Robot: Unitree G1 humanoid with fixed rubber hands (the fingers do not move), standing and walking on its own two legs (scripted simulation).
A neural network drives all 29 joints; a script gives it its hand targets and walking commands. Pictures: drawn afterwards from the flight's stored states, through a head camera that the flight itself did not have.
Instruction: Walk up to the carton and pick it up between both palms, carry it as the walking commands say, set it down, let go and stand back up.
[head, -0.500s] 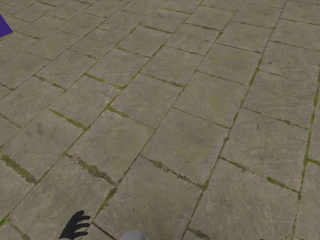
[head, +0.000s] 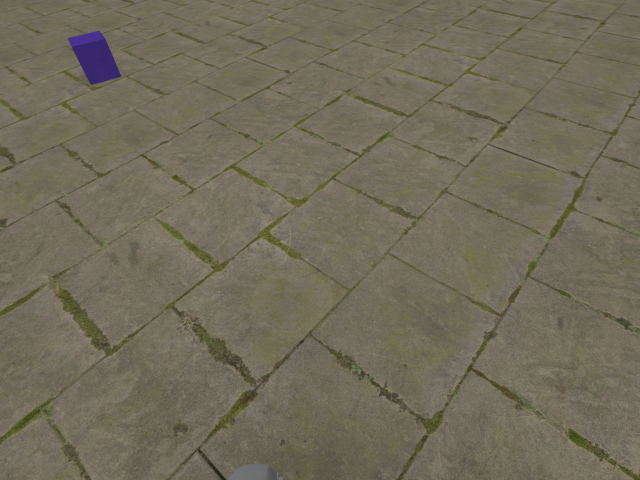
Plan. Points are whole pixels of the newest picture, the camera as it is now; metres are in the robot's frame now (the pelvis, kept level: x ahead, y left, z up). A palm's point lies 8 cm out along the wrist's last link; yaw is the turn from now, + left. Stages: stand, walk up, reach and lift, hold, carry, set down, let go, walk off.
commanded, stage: walk up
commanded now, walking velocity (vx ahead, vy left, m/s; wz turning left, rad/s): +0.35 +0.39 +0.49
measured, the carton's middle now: (95, 57) +2.93 +1.72 -0.65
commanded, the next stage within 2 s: none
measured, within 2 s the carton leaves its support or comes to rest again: neither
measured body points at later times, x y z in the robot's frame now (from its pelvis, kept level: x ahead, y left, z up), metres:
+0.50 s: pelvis +0.09 +0.19 -0.01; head +0.07 +0.27 +0.43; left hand +0.23 +0.45 -0.16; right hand +0.09 -0.07 -0.12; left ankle +0.09 +0.28 -0.75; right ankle +0.03 +0.06 -0.62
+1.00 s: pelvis +0.33 +0.23 -0.02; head +0.36 +0.28 +0.42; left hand +0.44 +0.53 -0.14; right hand +0.29 -0.06 -0.12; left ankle +0.09 +0.28 -0.75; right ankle +0.48 +0.18 -0.71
